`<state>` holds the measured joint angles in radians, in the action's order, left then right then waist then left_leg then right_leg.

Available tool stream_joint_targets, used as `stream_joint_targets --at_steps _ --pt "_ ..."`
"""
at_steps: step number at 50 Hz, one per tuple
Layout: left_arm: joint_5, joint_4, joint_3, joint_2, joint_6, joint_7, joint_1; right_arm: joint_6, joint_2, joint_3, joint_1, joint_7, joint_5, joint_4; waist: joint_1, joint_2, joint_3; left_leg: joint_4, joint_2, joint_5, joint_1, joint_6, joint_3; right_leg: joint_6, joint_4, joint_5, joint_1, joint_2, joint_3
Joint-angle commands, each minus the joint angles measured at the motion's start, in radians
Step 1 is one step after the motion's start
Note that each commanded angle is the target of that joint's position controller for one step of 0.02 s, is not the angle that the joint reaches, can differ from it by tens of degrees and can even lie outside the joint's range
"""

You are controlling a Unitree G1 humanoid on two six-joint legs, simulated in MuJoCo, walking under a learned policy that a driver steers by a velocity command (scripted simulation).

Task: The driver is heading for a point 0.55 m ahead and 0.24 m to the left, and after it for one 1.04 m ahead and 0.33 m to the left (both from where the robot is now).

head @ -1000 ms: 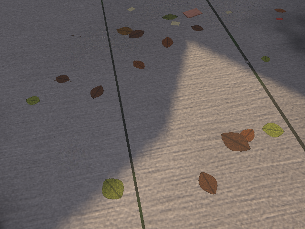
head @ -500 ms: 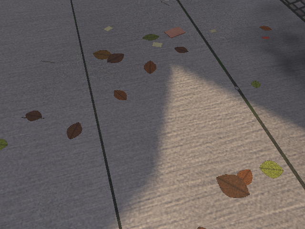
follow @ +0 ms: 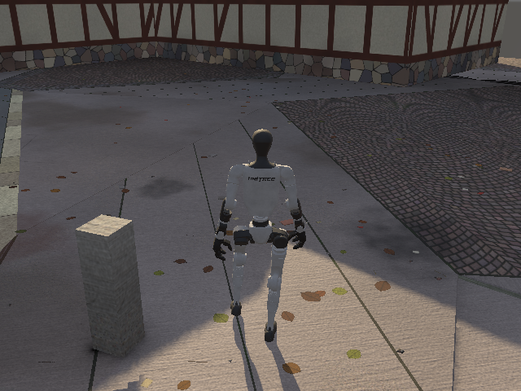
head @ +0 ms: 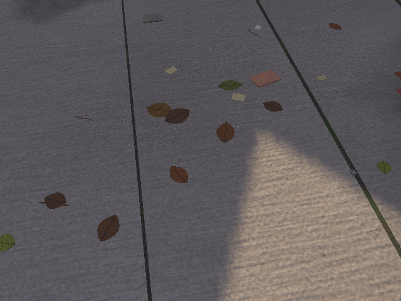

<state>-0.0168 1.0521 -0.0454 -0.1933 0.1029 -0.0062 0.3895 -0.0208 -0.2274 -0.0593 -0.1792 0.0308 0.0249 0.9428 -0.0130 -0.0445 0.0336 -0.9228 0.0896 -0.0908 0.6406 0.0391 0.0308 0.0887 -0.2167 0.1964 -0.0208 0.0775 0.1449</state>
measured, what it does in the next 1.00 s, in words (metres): walks ahead, turning left: left foot, then right foot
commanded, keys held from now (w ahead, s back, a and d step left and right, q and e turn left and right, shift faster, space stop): w+q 0.82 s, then w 0.18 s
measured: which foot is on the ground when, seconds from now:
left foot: up 0.00-0.22, down 0.24-0.78, up 0.80-1.00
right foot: down 0.00-0.26, up 0.28-0.74, down 0.76-1.00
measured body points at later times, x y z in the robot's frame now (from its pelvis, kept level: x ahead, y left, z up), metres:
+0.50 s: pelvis +0.27 +0.06 +0.00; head +0.30 +0.08 +0.45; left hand +0.34 +0.34 -0.13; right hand +0.36 -0.20 -0.13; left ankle +0.24 +0.10 -0.75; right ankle +0.40 -0.10 -0.67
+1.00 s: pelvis +0.55 +0.10 +0.00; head +0.58 +0.10 +0.45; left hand +0.46 +0.37 -0.12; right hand +0.79 -0.07 -0.13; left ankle +0.49 +0.22 -0.67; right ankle +0.60 +0.02 -0.75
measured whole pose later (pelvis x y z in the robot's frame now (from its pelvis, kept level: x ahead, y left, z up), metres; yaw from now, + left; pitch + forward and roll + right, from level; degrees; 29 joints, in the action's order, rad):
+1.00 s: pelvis +0.55 +0.10 +0.00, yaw +32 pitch +1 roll -1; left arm -0.02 0.85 -0.04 -0.25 0.09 0.01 0.30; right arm -0.02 -0.30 -0.07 -0.23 0.04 0.04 0.81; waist -0.02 -0.05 0.03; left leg -1.07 -0.01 -0.29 0.54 0.05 0.07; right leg 0.04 -0.35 0.19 -0.18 0.02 0.09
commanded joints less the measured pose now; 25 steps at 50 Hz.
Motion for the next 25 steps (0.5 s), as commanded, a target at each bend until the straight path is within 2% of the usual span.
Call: stream_joint_targets --at_steps 1,5,7,9,10,11,12,13,14,15,16,17,18,19,20,22,25 --pt "0.001 -0.045 -0.012 -0.106 0.018 -0.007 0.006 -0.008 -0.018 0.007 0.081 0.006 -0.003 -0.070 0.000 0.093 0.070 0.126 -0.009 0.106 0.008 0.000 -0.044 0.061 0.127 -0.271 -0.061 -0.268 -0.080" --pt "-0.003 -0.017 -0.011 -0.111 0.013 -0.023 0.081 -0.013 -0.013 0.017 0.189 0.011 0.002 -0.120 -0.034 0.092 0.088 0.261 -0.028 0.092 0.013 0.035 -0.119 0.055 0.081 -0.431 0.072 -0.302 -0.017" --pt "-0.007 -0.012 -0.014 -0.125 0.006 -0.031 0.085 -0.016 -0.019 0.014 0.192 0.012 0.005 -0.132 -0.023 0.099 0.079 0.303 -0.054 0.021 -0.014 0.066 -0.148 0.048 0.010 -0.598 0.138 -0.319 0.012" --pt "-0.010 -0.017 -0.020 -0.151 -0.002 -0.038 0.065 -0.016 -0.036 0.004 0.129 0.006 0.007 -0.121 0.014 0.129 0.030 0.315 -0.115 -0.079 -0.116 0.108 -0.192 0.037 -0.130 -0.909 0.176 -0.328 0.047" --pt "-0.012 -0.021 -0.025 -0.165 -0.010 -0.039 0.054 -0.018 -0.053 -0.006 0.056 0.003 0.008 -0.102 0.046 0.140 -0.014 0.323 -0.152 -0.128 -0.195 0.134 -0.207 0.035 -0.256 -1.014 0.181 -0.330 0.062" --pt "-0.012 -0.030 -0.029 -0.178 -0.019 -0.037 0.046 -0.022 -0.076 -0.020 -0.055 0.001 0.011 -0.069 0.090 0.139 -0.078 0.368 -0.182 -0.137 -0.327 0.162 -0.205 0.028 -0.431 -1.000 0.147 -0.326 0.072" --pt "-0.005 -0.054 -0.030 -0.184 -0.021 -0.032 0.017 -0.028 -0.129 -0.044 -0.210 -0.006 0.025 -0.028 0.169 0.098 -0.156 0.437 -0.134 -0.125 -0.565 0.213 -0.101 0.001 -0.684 -0.807 -0.021 -0.307 0.084" --pt "0.022 -0.120 -0.013 -0.099 -0.014 -0.011 0.046 -0.025 -0.251 -0.080 -0.284 -0.021 0.033 -0.033 0.154 -0.116 -0.276 0.463 0.171 -0.140 -0.902 0.364 0.364 -0.055 -1.098 -0.152 -0.429 -0.163 0.095" --pt "0.009 -0.159 -0.023 -0.136 -0.002 0.000 -0.031 -0.011 -0.263 -0.080 -0.255 -0.018 0.002 -0.038 0.134 -0.089 -0.317 0.619 0.270 -0.079 -0.961 0.425 0.721 -0.065 -1.266 0.325 -0.643 -0.023 -0.111" --pt "0.003 -0.190 -0.023 -0.139 0.008 0.006 -0.131 -0.005 -0.244 -0.074 -0.194 -0.023 -0.013 -0.036 0.116 -0.007 -0.167 0.637 0.233 -0.088 -0.852 0.379 0.545 -0.054 -1.239 0.223 -0.740 -0.109 -0.189" --pt "0.008 -0.195 -0.020 -0.136 0.018 0.008 -0.137 -0.006 -0.186 -0.061 -0.138 -0.026 -0.016 -0.042 0.078 0.050 -0.076 0.662 0.201 -0.024 -0.713 0.329 0.439 -0.054 -1.143 0.137 -0.710 -0.148 -0.181" --pt "0.001 -0.187 -0.023 -0.130 0.013 0.005 -0.126 -0.011 -0.149 -0.050 -0.094 -0.028 -0.017 -0.049 0.035 0.088 -0.019 0.680 0.146 0.070 -0.600 0.284 0.352 -0.061 -1.059 0.113 -0.651 -0.175 -0.178" --pt "-0.018 -0.188 -0.022 -0.123 -0.006 0.003 -0.107 -0.017 -0.125 -0.041 -0.070 -0.033 -0.025 -0.052 0.001 0.078 -0.004 0.693 0.100 0.139 -0.520 0.259 0.283 -0.080 -1.000 0.106 -0.586 -0.188 -0.177" --pt "-0.030 -0.188 -0.020 -0.112 -0.027 0.006 -0.093 -0.027 -0.117 -0.037 -0.070 -0.033 -0.028 -0.055 -0.013 0.059 -0.017 0.697 0.071 0.180 -0.484 0.248 0.246 -0.095 -0.960 0.102 -0.540 -0.194 -0.177" --pt "-0.034 -0.196 -0.019 -0.104 -0.044 0.010 -0.094 -0.037 -0.128 -0.038 -0.084 -0.033 -0.030 -0.053 -0.019 0.048 -0.025 0.698 0.052 0.232 -0.470 0.252 0.228 -0.110 -0.936 0.101 -0.531 -0.191 -0.165" --pt "-0.033 -0.223 -0.017 -0.100 -0.061 0.016 -0.141 -0.046 -0.162 -0.045 -0.118 -0.032 -0.028 -0.051 -0.014 0.028 -0.019 0.711 0.026 0.251 -0.449 0.248 0.206 -0.133 -0.857 0.051 -0.556 -0.191 -0.147" --pt "-0.028 -0.279 -0.016 -0.112 -0.067 0.019 -0.279 -0.042 -0.169 -0.046 -0.186 -0.030 -0.026 -0.051 0.033 0.001 0.010 0.723 0.010 0.223 -0.483 0.220 0.225 -0.154 -0.712 -0.060 -0.634 -0.188 -0.139"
